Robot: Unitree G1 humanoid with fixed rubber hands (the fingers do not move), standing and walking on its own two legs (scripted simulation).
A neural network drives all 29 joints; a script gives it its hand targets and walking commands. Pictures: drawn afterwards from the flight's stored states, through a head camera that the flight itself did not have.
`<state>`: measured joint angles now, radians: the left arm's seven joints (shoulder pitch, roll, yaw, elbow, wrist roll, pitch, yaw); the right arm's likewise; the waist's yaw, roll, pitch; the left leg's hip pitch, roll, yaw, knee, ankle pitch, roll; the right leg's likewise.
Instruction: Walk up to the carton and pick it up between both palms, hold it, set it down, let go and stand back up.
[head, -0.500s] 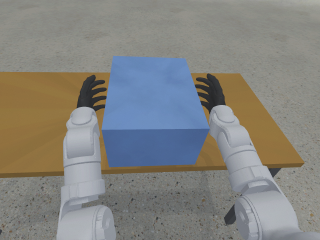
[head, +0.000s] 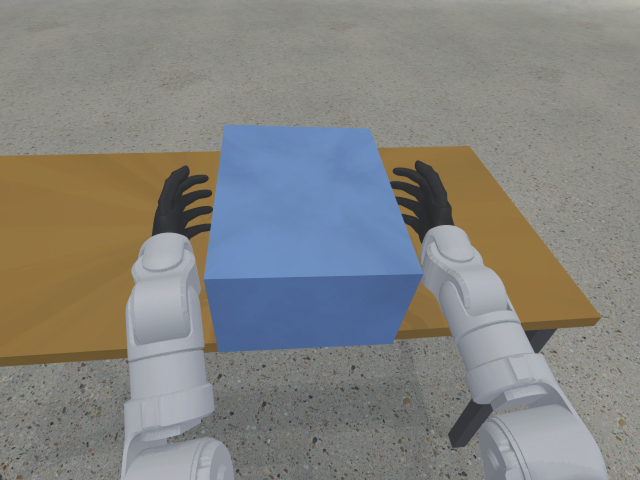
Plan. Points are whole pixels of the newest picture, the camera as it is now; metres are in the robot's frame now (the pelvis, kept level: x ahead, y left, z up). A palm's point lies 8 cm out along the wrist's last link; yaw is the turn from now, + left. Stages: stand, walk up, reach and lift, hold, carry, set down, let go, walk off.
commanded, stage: hold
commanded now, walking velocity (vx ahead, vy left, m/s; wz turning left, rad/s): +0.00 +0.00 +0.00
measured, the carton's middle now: (303, 227) +0.41 +0.01 +0.13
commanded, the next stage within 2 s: none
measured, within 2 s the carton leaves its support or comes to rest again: neither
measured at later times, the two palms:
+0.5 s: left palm (171, 217) +0.37 +0.17 +0.18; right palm (424, 205) +0.38 -0.14 +0.18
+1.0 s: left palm (171, 232) +0.35 +0.17 +0.18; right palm (432, 222) +0.36 -0.14 +0.17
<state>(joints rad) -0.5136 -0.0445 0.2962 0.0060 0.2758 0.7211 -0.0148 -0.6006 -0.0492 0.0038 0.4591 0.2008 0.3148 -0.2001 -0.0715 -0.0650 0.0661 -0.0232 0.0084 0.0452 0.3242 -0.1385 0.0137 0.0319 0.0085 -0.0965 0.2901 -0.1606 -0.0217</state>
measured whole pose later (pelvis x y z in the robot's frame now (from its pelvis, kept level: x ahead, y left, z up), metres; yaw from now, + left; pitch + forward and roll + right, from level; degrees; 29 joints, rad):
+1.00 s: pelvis -0.01 +0.00 +0.00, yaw +0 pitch -8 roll +0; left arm -0.59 -0.04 0.33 0.10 0.28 0.70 -0.02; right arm -0.66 -0.03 -0.05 0.53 0.15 0.31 -0.18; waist -0.05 -0.06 0.05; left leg -0.05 0.01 0.04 0.30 -0.11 0.01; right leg -0.01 0.01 -0.10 0.30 -0.15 -0.03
